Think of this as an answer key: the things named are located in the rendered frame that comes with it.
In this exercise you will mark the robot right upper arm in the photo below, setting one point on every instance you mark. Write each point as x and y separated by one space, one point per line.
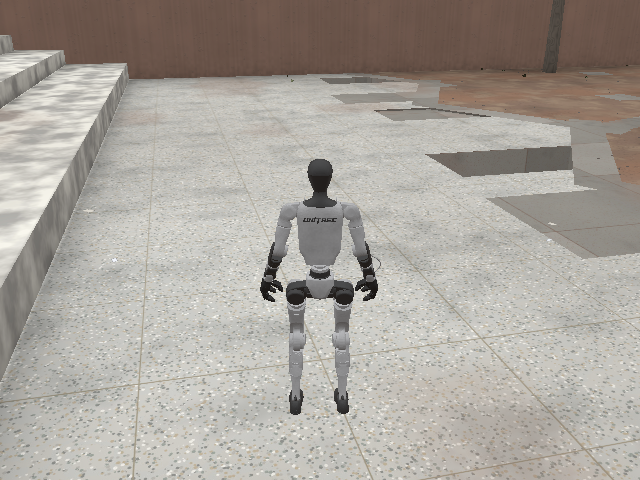
351 212

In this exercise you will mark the robot left shin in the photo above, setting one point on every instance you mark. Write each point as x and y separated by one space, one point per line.
295 368

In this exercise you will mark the robot left upper arm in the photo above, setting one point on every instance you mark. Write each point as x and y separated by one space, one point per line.
288 212

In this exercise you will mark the robot right shin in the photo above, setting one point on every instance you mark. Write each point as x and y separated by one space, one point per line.
342 364

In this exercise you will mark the right robot hand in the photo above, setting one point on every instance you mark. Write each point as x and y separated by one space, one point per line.
373 286

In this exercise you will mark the robot right forearm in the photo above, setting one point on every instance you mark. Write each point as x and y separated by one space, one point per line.
366 266

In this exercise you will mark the robot left forearm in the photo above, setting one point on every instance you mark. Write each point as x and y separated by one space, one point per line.
272 266

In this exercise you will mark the left robot hand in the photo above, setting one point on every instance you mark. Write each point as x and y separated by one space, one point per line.
266 286

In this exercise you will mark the robot shin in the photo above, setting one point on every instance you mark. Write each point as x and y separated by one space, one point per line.
342 364
295 368

